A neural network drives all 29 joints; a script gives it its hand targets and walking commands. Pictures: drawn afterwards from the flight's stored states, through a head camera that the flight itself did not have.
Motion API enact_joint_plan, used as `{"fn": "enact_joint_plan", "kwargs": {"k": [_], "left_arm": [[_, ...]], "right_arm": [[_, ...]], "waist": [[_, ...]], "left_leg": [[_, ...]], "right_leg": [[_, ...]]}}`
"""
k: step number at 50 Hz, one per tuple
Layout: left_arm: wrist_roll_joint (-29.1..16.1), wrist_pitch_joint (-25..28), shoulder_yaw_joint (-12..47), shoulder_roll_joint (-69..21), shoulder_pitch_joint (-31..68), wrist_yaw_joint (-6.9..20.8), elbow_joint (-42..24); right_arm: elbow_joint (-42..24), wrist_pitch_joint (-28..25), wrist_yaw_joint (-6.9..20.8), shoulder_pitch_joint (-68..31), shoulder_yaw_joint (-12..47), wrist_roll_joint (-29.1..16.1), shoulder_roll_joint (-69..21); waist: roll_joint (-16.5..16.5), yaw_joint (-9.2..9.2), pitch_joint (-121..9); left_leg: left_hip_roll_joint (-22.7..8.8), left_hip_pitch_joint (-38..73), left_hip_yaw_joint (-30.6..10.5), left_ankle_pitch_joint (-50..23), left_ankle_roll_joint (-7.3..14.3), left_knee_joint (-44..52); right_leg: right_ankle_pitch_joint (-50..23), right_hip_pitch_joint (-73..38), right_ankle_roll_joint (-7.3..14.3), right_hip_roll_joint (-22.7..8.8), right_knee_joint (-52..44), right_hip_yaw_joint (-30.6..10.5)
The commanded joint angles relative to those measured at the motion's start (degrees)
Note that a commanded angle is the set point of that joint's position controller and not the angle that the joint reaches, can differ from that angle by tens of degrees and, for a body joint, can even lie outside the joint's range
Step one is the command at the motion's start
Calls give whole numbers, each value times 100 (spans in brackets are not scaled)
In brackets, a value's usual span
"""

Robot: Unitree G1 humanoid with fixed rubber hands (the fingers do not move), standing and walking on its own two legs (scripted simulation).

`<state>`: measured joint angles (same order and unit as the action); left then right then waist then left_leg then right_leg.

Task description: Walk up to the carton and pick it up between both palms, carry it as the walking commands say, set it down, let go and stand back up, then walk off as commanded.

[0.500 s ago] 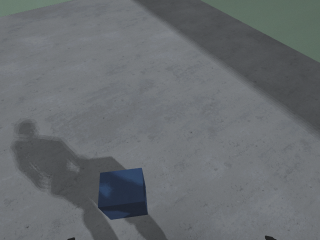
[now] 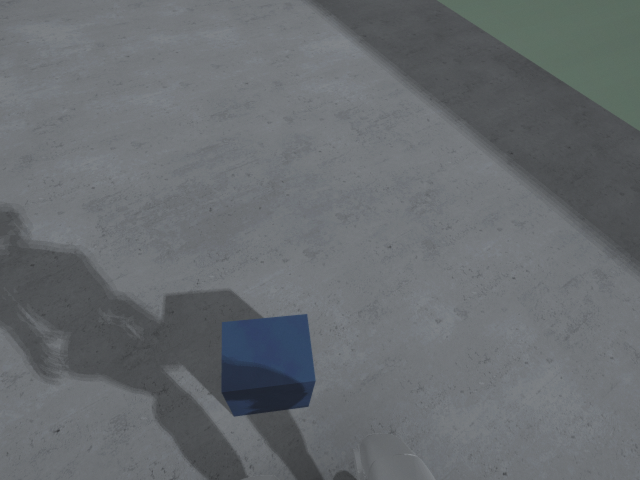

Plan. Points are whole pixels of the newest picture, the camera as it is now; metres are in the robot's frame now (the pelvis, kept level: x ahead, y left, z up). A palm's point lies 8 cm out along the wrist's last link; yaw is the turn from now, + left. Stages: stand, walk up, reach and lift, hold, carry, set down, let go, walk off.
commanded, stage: walk off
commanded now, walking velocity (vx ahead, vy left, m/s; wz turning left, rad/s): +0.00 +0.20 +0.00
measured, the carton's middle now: (268, 367) +0.41 +0.09 -0.62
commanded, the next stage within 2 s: stand in 1.80 s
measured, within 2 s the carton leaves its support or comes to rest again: neither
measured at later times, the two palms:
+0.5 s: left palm out of the picture +0.09 +0.49 -0.18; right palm out of the picture +0.09 -0.05 -0.16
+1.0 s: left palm out of the picture +0.07 +0.60 -0.14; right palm (249, 474) +0.14 +0.09 -0.16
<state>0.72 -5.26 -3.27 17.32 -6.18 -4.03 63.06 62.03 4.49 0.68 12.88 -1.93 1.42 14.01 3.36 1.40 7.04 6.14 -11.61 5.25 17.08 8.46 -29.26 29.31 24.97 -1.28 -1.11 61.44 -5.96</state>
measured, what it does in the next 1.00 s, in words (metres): steps to the left: right foot, then left foot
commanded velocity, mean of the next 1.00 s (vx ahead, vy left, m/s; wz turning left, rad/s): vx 0.00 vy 0.20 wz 0.00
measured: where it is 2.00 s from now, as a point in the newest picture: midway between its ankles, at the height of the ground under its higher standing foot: (75, 473)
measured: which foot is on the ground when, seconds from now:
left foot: down 0.00-0.20, up 0.22-0.40, down 0.42-0.64, up 0.66-0.98, down 1.00-1.00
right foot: up 0.00-0.20, down 0.22-0.42, up 0.44-0.62, down 0.64-1.00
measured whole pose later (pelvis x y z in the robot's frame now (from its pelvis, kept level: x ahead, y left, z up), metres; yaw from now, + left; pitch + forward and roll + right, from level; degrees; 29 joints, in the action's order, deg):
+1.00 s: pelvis +0.08 +0.35 -0.01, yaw +0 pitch +2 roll -1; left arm 2.0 -1.1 -4.6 10.7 -14.7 -1.6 61.0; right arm 56.6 4.0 2.1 9.8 -2.9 0.8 14.8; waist -3.0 -1.7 7.4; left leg -4.2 -17.9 -0.4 20.9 -3.3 -36.2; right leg 24.0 8.5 -6.6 -9.1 32.2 6.9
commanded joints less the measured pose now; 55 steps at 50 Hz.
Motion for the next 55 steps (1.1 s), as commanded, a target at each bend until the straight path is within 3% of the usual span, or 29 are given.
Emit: {"fn": "enact_joint_plan", "kwargs": {"k": [1, 2, 5, 6, 7, 8, 9, 10, 13, 17, 18, 19, 20, 22, 27, 29, 30, 31, 32, 34, 36, 39, 44, 47, 48, 49, 50, 51, 55], "left_arm": [[17, 43, -38, 537, -657, 108, 120], [-54, 82, -164, 873, -588, 143, 95], [-36, 179, -137, 930, -628, 38, -21], [-140, 226, -105, 706, -1538, -7, 132], [-157, 289, -320, 1108, -3507, -106, 712], [-97, 285, -496, 1531, -4394, -259, 1023], [-122, 279, -169, 716, -2383, -215, 517], [-29, 300, -127, 345, -443, -206, 28], [34, 677, -306, 1129, 1834, 40, -1242], [90, 596, -336, 794, -177, 264, -376], [73, 484, -278, 738, 35, 286, -576], [163, 468, -253, 715, -117, 372, -659], [204, 420, -193, 384, -335, 364, -880], [-3, 180, -254, 615, -271, 303, -1005], [-9, 226, -116, -70, -1464, 133, -450], [-9, 302, -57, -96, -1934, 119, -261], [43, 352, -75, 194, -1910, 53, -212], [192, 406, -231, 1049, -1610, 24, -423], [142, 398, -266, 1427, -1010, 59, -691], [36, 434, -242, 1235, -602, 18, -854], [126, 583, -330, 1125, 49, 107, -1054], [95, 592, -243, 534, -342, 207, -829], [87, 542, -386, 581, -1168, 125, -319], [180, 455, -439, 849, -511, 202, -564], [93, 512, -399, 710, -558, 241, -873], [184, 499, -338, 351, -802, 322, -972], [-16, 415, -211, -66, -590, 281, -1015], [-48, 411, -228, -185, -665, 231, -894], [-118, 351, -167, 16, -778, 235, -561]], "right_arm": [[-435, -183, -114, -80, -144, -17, 1163], [-603, -229, -64, -116, -41, -15, 769], [-490, -148, -261, 0, -92, -67, 801], [-704, -109, -289, -221, -152, -200, 928], [-1025, -34, -267, -1444, -321, -299, 1472], [-1311, -11, -214, -1802, -416, -469, 1427], [-1111, -134, -214, -540, -165, -100, 722], [-875, -134, -261, 163, -82, 105, 370], [-942, -220, 35, 385, -252, -79, 1250], [-680, -96, 206, 481, -153, -104, 672], [-614, -144, 157, 519, -202, -49, 664], [-619, -159, 171, 774, -266, -9, 1065], [-807, -169, 123, 622, -390, -6, 1778], [-1175, -158, 124, -859, -271, 83, 1585], [-1187, -93, -154, -980, -297, 93, 1255], [-1328, -49, -107, -1410, -228, -3, 964], [-1399, -23, -137, -1066, -70, -25, 343], [-1131, -37, -177, -347, -116, 15, 147], [-1075, 32, -209, -438, -294, -7, 642], [-1079, -19, -66, -282, -290, -3, 625], [-1046, -2, 35, -309, -362, -43, 804], [-918, -132, 92, -300, -256, 48, 480], [-1271, -100, 142, -918, -70, -10, 224], [-659, -208, 129, 489, -215, -99, 542], [-493, -286, 79, 825, -382, -50, 1075], [-421, -336, 53, 898, -468, -35, 1856], [-464, -384, 75, 693, -329, -108, 1577], [-489, -399, -78, 398, -250, 47, 1296], [-459, -320, -370, 357, -272, -8, 1163]], "waist": [[-997, -150, -802], [-983, -133, -914], [-1616, -163, -1141], [-1911, -588, -1147], [-2059, -1887, -1282], [1361, -2420, -1062], [2411, -628, -919], [810, 266, -416], [585, 945, -322], [1015, 136, -820], [309, 165, -1090], [-850, 355, -1117], [-3291, 346, -1032], [-2514, -260, -300], [-2189, -647, -995], [-1184, -981, -1014], [-207, -904, -810], [1190, -839, -480], [644, -414, -114], [-181, -44, -298], [676, 0, -325], [421, -198, -599], [1765, -502, -756], [1278, 69, -998], [-146, 239, -1464], [-2588, 136, -1510], [-2632, 149, -1614], [-1425, 128, -1691], [-1974, -81, -1457]], "left_leg": [[-1553, 680, -1782, -2133, -1084, 1671], [-1479, 835, -1573, -2573, -737, 1599], [-1339, 1466, -1110, -5294, -1880, 1824], [-1026, 1326, -578, -7106, -2782, 1444], [-304, -55, 60, -8309, -4038, 118], [758, -1448, 604, -4181, -4229, -4603], [-733, -3236, -1736, 2067, -2292, -6928], [-840, -3211, -2521, 2260, -1476, -7192], [-1456, -1900, -2136, 556, -1086, -4304], [-951, 219, -215, -207, -1233, -921], [-418, 1094, 403, -168, -1191, -713], [-979, 1321, -95, -2757, -885, -522], [-2263, 643, -2662, -5086, -201, 528], [-2422, -2140, -3331, 331, 16, 1757], [-1976, -1669, -2211, -177, -142, 879], [-1926, -2228, -2104, -448, -333, 125], [-1170, -2171, -1617, 121, -579, -742], [-176, -3333, -1260, 1337, -1174, -2055], [-432, -3046, -1886, 1324, -1043, -2869], [-393, -2599, -1565, 638, -1036, -3593], [-581, -2555, -1357, 470, -1181, -4304], [-739, -2383, -981, 78, -1215, -3164], [-1181, -1732, -671, 527, -1291, -1403], [-969, 173, -263, 24, -1056, 483], [-1205, 1040, -471, -2468, -877, 932], [-2731, 1854, -2240, -5728, -269, 821], [-2814, 1480, -2098, -6630, 184, 458], [-2657, 1372, -1848, -5936, 561, 564], [-2198, 1553, -1424, -5349, 307, 354]], "right_leg": [[-588, 128, 7, -304, 452, 602], [-515, 115, -34, -258, 463, 636], [-65, -692, -63, -216, -1514, 1200], [16, -1447, 142, -86, -2893, 1543], [-62, -3308, 999, -421, -4659, 1568], [-2145, -3910, 1541, -1316, -6352, 942], [-2959, -3242, 1453, -2880, -4657, -1519], [-3291, -1903, 1268, -2851, -4262, -906], [-2456, -909, 746, -2767, -4726, -244], [-2947, -1084, 288, -1572, -2950, 1043], [-2920, -574, 384, -1444, -1978, 1031], [-1125, 126, -18, -849, -639, 1518], [2190, 629, -249, 117, 1011, 1304], [1439, -182, -248, -176, 850, 448], [282, -891, 67, -659, -372, 988], [-1115, -2262, 309, -692, -2632, 1081], [-1065, -2289, 324, -904, -4325, 326], [-1006, -2339, 254, -2786, -5165, -2590], [-1883, -1361, 503, -3077, -4925, -2672], [-3165, -1250, 920, -2814, -4998, -1519], [-3219, -1446, 1359, -2692, -4770, -1183], [-5240, -2336, 846, -1568, -3915, 504], [-5592, -2940, 866, -1919, -3739, 292], [-4898, -2005, 355, -1627, -2861, 792], [-3694, -1464, 98, -1017, -1691, 1214], [1068, 247, -313, -53, -77, 1344], [1609, 220, -179, -73, 652, 576], [1133, 221, -114, -196, 881, 630], [512, 406, -110, -470, 445, 741]]}}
